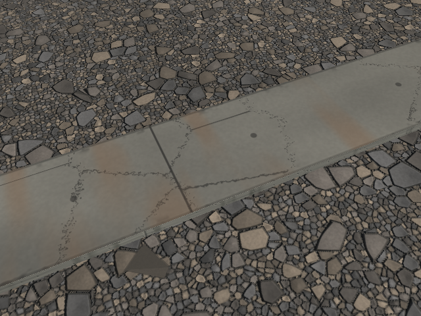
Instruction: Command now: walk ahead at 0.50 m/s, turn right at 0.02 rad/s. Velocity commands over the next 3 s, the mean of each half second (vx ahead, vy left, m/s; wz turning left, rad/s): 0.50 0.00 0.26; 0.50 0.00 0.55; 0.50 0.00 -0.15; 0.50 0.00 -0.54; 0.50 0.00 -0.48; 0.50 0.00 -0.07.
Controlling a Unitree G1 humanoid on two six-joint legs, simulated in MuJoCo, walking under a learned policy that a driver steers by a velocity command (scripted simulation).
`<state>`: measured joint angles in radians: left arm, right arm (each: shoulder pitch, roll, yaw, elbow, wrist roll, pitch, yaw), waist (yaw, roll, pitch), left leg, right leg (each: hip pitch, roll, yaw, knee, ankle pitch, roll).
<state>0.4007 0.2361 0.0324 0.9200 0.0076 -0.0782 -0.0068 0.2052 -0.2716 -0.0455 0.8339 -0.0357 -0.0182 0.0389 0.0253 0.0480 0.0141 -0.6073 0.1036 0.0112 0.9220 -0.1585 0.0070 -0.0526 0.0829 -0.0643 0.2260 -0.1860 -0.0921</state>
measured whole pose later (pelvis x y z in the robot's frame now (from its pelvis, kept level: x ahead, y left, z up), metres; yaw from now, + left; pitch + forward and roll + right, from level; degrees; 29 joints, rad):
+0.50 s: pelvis +0.27 +0.07 +0.00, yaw +11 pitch +0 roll +0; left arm 0.15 0.25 0.03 0.84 0.05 -0.05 -0.01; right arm 0.36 -0.25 -0.06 0.93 0.00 -0.05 0.01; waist -0.03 -0.02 0.05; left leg -0.16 -0.13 -0.03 0.33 -0.17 0.13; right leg -0.57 -0.09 0.04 0.99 -0.24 0.02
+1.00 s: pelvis +0.54 +0.07 +0.00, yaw +28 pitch +1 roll -1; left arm 0.25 0.25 0.04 0.83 0.02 -0.09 0.01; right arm 0.26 -0.31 -0.08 0.82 -0.04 0.00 0.04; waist 0.00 0.06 0.04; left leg -0.52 0.01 -0.03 1.10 -0.29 0.05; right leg -0.18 0.02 -0.11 0.35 -0.18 -0.04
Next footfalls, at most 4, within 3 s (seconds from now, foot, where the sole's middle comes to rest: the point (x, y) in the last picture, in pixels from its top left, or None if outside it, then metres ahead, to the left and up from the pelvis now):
0.24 left None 0.30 0.11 -0.79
0.78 right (232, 280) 0.63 0.01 -0.79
1.18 left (141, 256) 0.70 0.32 -0.77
1.68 right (190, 186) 0.99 0.17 -0.75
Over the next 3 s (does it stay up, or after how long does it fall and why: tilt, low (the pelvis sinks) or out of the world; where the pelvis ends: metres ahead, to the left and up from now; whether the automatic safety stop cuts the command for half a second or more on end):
stays up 1.56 0.04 -0.14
